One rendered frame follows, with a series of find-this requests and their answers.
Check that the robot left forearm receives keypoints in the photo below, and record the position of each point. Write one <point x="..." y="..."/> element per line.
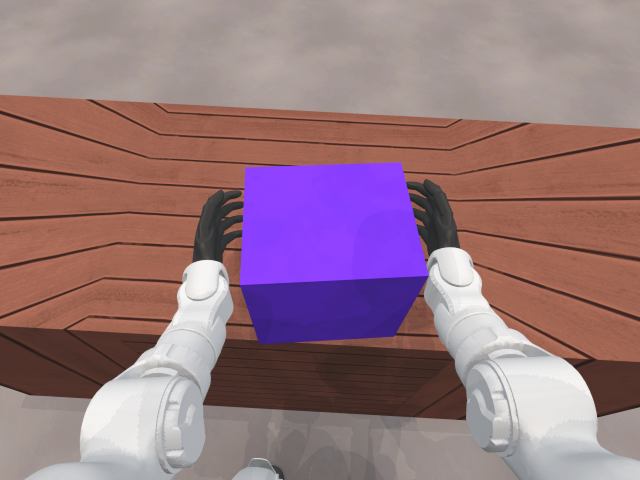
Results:
<point x="192" y="343"/>

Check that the robot left shin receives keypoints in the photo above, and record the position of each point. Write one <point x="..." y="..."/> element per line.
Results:
<point x="263" y="463"/>

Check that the left robot hand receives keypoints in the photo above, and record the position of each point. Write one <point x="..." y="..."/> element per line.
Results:
<point x="210" y="242"/>

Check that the robot left upper arm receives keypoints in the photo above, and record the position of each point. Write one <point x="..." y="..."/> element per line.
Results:
<point x="137" y="429"/>

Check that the robot right forearm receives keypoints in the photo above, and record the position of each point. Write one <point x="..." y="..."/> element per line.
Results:
<point x="466" y="324"/>

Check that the carton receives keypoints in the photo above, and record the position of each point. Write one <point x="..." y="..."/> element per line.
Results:
<point x="329" y="252"/>

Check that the pedestal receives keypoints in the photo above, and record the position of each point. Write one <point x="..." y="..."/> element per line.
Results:
<point x="100" y="202"/>

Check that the right robot hand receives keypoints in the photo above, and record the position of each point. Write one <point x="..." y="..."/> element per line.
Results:
<point x="439" y="230"/>

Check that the robot right upper arm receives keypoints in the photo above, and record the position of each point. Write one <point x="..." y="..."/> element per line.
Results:
<point x="536" y="413"/>

